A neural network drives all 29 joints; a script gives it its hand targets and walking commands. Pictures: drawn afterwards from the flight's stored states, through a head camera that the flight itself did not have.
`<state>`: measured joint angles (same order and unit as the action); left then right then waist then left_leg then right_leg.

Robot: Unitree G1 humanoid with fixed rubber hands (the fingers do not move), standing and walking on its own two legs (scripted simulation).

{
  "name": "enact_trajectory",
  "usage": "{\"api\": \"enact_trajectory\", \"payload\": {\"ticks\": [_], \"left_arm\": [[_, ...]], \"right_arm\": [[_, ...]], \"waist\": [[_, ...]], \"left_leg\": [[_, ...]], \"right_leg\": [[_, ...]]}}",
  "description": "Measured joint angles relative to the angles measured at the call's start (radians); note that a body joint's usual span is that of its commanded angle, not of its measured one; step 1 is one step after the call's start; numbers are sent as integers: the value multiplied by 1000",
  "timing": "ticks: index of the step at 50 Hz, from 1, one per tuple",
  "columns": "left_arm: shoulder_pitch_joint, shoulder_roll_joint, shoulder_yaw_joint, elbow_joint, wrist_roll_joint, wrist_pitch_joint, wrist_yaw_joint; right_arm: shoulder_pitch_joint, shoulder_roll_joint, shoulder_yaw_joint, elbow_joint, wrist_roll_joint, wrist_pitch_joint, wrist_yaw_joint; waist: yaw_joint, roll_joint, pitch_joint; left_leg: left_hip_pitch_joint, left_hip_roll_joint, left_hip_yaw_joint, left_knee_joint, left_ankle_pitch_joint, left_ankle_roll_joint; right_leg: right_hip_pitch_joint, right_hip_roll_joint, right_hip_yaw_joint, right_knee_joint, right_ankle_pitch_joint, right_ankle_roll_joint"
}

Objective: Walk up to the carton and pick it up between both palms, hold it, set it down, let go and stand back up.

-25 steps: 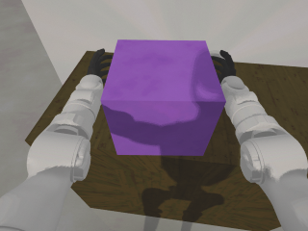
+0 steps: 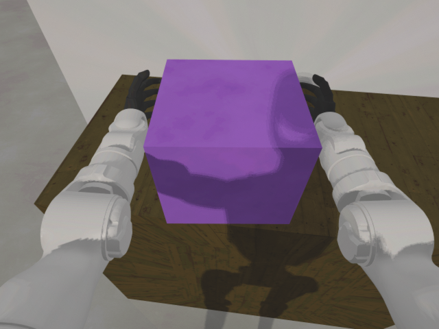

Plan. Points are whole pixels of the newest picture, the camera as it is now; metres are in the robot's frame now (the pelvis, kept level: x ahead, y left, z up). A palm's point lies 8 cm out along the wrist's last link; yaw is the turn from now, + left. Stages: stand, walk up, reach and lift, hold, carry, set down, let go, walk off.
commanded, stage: reach and lift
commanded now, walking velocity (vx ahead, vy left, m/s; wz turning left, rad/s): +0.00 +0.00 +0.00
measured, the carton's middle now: (228, 142) +0.45 -0.03 +0.10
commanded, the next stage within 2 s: none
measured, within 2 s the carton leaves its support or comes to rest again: leaves its support in 1.38 s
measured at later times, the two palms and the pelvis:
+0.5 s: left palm (135, 115) +0.47 +0.14 +0.17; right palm (327, 122) +0.43 -0.20 +0.17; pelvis +0.02 +0.02 +0.01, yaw +0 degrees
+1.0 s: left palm (132, 117) +0.46 +0.14 +0.17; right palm (324, 125) +0.43 -0.20 +0.16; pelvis +0.03 +0.03 +0.00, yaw +0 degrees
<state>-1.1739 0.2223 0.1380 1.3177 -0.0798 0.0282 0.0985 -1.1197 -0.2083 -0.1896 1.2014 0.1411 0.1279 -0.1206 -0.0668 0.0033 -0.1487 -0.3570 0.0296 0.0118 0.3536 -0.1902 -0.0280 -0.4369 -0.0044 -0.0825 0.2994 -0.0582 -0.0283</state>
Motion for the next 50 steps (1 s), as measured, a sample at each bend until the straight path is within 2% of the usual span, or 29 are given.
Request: {"api": "enact_trajectory", "payload": {"ticks": [4, 9, 11, 17, 24, 30, 41, 50], "left_arm": [[16, -14, 80, -27, 76, 5, -13], [69, -58, 276, -120, 261, 11, -74], [100, -83, 336, -175, 315, 17, -100], [174, -141, 408, -327, 385, 63, -154], [196, -174, 398, -433, 388, 161, -155], [214, -194, 350, -507, 379, 246, -132], [291, -214, 296, -620, 361, 290, -118], [308, -218, 266, -665, 357, 291, -104]], "right_arm": [[13, 16, -69, -27, -78, 3, 22], [70, 74, -222, -138, -273, 2, 83], [105, 102, -273, -197, -328, -1, 108], [166, 155, -357, -306, -404, -5, 166], [186, 148, -368, -316, -422, -17, 208], [218, 126, -330, -318, -378, -38, 216], [269, 104, -214, -348, -300, -74, 185], [282, 91, -181, -339, -270, -118, 171]], "waist": [[-3, 0, 18], [-17, 0, 54], [-21, 0, 66], [-31, 0, 110], [-30, -23, 143], [-26, -22, 141], [-39, 12, 142], [-38, -11, 145]], "left_leg": [[31, -2, 0, -21, 6, 2], [112, -8, -4, -75, 25, 8], [146, -10, -5, -91, 28, 11], [235, -18, 1, -104, 16, 19], [273, -19, 10, -98, -4, 24], [264, -13, 14, -74, -30, 23], [279, -12, 12, -37, -66, 31], [271, -17, 9, -41, -50, 33]], "right_leg": [[31, -1, 0, -19, 5, 2], [108, -5, -4, -60, 15, 9], [139, -7, -5, -68, 13, 12], [215, -15, 1, -58, -8, 23], [247, -16, 11, -45, -28, 30], [246, -9, 13, -42, -42, 32], [272, -10, 12, -28, -64, 43], [270, -14, 10, -43, -44, 42]]}}
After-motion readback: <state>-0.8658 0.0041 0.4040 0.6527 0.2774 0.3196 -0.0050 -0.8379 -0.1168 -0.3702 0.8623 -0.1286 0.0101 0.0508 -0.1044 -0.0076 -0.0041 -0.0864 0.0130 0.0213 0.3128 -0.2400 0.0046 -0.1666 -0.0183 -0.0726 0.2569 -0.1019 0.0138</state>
